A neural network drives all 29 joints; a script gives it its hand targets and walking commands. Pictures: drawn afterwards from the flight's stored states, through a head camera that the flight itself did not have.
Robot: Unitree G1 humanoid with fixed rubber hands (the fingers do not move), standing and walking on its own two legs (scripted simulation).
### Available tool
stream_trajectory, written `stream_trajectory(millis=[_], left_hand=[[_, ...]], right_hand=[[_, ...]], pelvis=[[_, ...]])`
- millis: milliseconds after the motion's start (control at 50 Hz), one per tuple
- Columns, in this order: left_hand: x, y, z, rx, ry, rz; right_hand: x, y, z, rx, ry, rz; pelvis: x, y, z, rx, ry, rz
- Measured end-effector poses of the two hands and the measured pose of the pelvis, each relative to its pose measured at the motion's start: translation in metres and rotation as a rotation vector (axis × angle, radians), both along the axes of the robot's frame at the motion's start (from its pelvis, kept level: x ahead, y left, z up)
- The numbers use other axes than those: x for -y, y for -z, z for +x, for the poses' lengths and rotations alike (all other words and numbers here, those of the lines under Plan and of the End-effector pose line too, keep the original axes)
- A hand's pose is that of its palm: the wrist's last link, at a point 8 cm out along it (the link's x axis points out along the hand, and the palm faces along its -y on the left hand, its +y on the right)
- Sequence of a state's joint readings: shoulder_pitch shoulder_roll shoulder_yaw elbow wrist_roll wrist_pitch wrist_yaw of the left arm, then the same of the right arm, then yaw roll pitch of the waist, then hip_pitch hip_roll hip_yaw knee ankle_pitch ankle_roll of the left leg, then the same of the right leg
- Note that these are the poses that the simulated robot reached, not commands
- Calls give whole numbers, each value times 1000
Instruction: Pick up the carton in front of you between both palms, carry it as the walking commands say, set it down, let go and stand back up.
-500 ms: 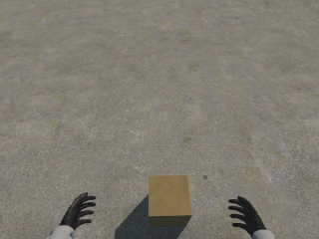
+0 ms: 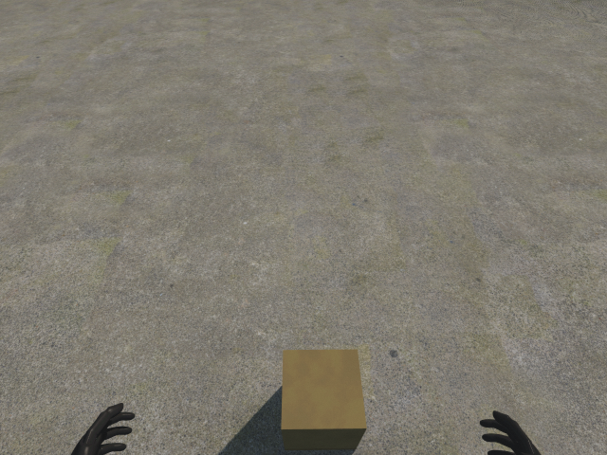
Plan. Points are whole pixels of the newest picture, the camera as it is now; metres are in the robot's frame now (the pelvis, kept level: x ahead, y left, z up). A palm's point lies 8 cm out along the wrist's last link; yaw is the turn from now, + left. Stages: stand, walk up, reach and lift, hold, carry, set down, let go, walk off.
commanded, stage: stand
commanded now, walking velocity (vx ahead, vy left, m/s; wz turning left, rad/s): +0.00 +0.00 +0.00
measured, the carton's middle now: (320, 401) +0.38 -0.04 -0.64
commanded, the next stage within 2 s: none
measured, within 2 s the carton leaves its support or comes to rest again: neither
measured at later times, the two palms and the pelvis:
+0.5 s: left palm out of the picture +0.11 +0.29 -0.09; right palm out of the picture +0.11 -0.30 -0.09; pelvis +0.00 +0.00 +0.00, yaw +0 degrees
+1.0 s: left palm out of the picture +0.07 +0.30 -0.09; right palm out of the picture +0.07 -0.31 -0.10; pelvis -0.02 -0.01 +0.01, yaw +0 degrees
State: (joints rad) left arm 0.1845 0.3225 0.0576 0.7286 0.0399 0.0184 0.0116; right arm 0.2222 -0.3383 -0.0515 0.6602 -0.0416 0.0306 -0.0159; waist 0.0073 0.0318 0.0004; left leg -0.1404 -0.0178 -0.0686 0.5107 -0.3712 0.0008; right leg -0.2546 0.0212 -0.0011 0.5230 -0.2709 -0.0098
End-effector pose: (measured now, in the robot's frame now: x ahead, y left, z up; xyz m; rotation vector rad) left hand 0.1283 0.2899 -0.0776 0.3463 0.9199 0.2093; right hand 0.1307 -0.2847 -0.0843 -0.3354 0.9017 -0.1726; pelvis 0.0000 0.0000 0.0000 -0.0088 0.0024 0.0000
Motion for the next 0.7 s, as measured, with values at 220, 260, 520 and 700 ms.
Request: stream_trajectory(millis=[220,260,520,700], left_hand=[[1,5,-1,-24,-8,-2],[1,5,-3,-30,-10,-3],[-3,8,-21,-79,-29,1],[-6,9,-37,-115,-43,6]], right_hand=[[3,6,-6,-38,0,-5],[4,6,-8,-45,1,-7],[14,8,-25,-90,10,-21],[19,10,-40,-127,15,-25]], pelvis=[[1,-2,3,11,-5,3],[2,-2,3,13,-5,3],[4,-5,-3,31,-5,6],[6,-7,-10,40,-4,8]])
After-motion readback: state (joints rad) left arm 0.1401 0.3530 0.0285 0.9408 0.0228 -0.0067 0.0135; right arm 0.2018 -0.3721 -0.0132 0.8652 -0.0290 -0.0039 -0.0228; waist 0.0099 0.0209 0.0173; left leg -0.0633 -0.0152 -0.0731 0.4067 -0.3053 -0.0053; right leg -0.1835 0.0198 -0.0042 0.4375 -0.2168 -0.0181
